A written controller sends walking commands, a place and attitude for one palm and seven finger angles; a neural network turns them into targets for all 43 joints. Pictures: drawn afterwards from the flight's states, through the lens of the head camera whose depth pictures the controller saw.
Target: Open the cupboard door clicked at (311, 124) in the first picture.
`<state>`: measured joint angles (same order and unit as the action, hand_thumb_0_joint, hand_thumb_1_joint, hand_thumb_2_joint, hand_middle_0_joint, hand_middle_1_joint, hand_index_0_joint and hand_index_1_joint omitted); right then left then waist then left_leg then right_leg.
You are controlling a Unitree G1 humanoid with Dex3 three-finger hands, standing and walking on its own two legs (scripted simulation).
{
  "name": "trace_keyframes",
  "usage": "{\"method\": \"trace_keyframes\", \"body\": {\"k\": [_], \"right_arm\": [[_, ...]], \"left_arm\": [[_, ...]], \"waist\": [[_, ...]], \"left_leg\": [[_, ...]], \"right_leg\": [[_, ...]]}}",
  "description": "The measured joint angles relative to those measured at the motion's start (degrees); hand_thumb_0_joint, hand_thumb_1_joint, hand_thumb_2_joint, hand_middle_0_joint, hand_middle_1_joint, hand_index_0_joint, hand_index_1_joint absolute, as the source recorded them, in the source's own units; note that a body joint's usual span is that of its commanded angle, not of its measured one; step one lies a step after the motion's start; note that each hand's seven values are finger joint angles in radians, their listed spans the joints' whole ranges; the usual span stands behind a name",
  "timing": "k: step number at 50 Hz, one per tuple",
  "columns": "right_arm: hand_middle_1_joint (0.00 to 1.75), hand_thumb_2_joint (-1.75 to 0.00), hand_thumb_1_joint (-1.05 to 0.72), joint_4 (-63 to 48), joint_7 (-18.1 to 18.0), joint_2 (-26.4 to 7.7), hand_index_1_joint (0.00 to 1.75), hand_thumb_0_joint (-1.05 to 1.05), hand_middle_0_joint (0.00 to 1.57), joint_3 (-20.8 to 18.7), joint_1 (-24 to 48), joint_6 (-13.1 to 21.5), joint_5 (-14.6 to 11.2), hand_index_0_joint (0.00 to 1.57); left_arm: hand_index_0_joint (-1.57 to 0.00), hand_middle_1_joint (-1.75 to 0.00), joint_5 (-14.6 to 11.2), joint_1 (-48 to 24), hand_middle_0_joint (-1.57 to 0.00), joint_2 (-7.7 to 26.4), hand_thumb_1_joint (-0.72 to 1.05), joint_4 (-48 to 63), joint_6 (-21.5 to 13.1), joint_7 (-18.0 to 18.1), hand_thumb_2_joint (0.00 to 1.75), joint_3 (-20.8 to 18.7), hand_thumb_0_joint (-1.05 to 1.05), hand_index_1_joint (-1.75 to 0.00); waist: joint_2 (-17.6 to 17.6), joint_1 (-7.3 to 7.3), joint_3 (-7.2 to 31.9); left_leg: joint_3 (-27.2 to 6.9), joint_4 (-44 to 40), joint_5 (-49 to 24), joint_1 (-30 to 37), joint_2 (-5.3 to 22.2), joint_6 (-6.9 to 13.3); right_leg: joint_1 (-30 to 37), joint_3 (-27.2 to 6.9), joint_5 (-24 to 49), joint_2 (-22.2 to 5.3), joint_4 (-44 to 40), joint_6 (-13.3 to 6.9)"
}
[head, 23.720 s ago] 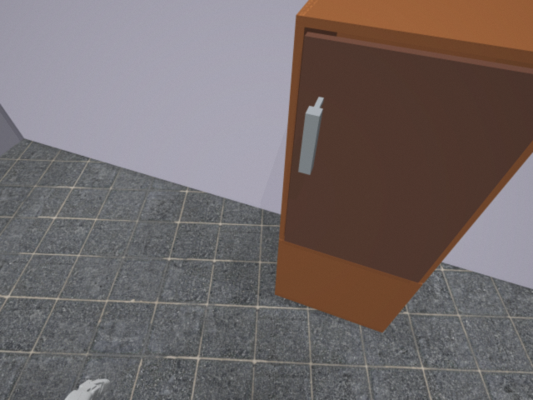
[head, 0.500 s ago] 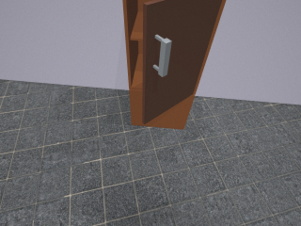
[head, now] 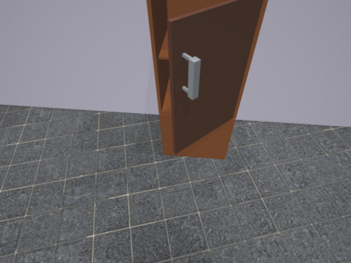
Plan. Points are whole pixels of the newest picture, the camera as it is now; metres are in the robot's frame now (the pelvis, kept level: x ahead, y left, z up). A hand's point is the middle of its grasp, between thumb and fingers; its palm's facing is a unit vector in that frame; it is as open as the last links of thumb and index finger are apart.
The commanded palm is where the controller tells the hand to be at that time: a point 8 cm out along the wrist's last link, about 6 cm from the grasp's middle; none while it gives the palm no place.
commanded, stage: let the arm hang, fingers relaxed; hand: left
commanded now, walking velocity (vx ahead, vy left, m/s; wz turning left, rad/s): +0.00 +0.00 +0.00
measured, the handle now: (189, 76) +0.64 -0.01 +0.08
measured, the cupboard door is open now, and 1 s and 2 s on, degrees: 43 43 43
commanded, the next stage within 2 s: look to check the result in 0.28 s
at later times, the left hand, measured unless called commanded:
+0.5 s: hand out of the picture +0.06 +0.19 -0.16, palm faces +0.00 -0.97 -0.25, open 7.3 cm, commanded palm none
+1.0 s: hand out of the picture +0.09 +0.20 -0.16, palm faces -0.01 -0.96 -0.28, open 7.3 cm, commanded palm none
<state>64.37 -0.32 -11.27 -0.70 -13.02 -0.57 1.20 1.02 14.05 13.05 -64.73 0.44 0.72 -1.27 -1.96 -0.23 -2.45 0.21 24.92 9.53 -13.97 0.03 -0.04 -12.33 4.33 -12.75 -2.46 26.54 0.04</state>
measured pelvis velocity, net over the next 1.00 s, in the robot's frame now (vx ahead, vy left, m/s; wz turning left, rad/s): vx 0.04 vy -0.02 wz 0.00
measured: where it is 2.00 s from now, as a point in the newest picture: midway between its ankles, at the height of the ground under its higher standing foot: outside the picture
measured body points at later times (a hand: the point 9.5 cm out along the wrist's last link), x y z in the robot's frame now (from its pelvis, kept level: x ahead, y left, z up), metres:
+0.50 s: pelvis +0.02 -0.01 +0.00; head +0.04 -0.02 +0.45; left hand +0.06 +0.24 -0.14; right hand +0.05 -0.26 -0.16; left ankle +0.04 +0.12 -0.74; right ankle +0.02 -0.12 -0.74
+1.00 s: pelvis +0.04 -0.02 +0.01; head +0.06 -0.02 +0.46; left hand +0.09 +0.25 -0.14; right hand +0.09 -0.29 -0.14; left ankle +0.04 +0.12 -0.74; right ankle +0.02 -0.12 -0.74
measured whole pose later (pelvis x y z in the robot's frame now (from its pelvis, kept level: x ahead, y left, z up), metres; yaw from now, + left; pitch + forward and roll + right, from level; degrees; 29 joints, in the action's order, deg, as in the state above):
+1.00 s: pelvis +0.04 -0.02 +0.01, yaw +0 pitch -1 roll +0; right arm 65.5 -0.7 -15.5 -0.7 -7.3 0.2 1.0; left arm 0.8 8.9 14.9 -65.2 -0.9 0.4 -1.0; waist -0.5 -0.3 -3.2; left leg 0.0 19.4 10.0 -8.5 1.5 -1.5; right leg -6.5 4.7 -12.7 -0.7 20.0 -0.9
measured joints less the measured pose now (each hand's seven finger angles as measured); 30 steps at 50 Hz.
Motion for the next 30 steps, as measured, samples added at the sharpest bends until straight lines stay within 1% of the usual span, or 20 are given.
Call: {"method": "trace_keyframes", "body": {"k": [9,14,30], "right_arm": [[0.3,-0.9,-0.9,0.85,-0.25,-0.62,0.3,0.01,0.2,0.08,1.34,0.56,0.02,0.2],[0.3,-0.9,-0.9,1.03,-0.36,-0.94,0.3,0.01,0.2,0.03,1.84,0.65,0.03,0.2],[0.3,-0.9,-0.9,1.34,-0.51,-2.1,0.3,0.01,0.2,-0.04,3.35,0.49,-0.16,0.2]], "left_arm": [[-0.2,-0.3,-0.07,-3.58,-0.2,-1.72,0.91,0.66,-0.76,-0.14,0.9,0.45,0.01,-0.3],[-0.2,-0.3,-0.11,-4.31,-0.2,-2.01,0.91,0.55,-0.93,-0.23,0.9,0.48,0.01,-0.3],[-0.2,-0.3,-0.2,-3.21,-0.2,0.31,0.91,-0.76,-0.96,-0.08,0.9,-0.01,0.01,-0.3]], "waist": [[1.09,-0.47,0.09],[1.31,-0.63,-0.27],[0.9,-0.17,-1.23]], "left_leg": [[-0.14,-1.64,-0.11,1.58,0.21,-0.42],[-0.32,-2.28,-0.09,2.14,0.47,-0.69],[-0.6,-3.72,0.31,3.75,1.22,-1.31]], "right_leg": [[1.42,0.15,-0.12,0.26,-1.27,-0.22],[2.12,0.35,-0.08,0.56,-2.13,-0.43],[4.1,0.66,-0.11,1.41,-4.37,-0.97]]}}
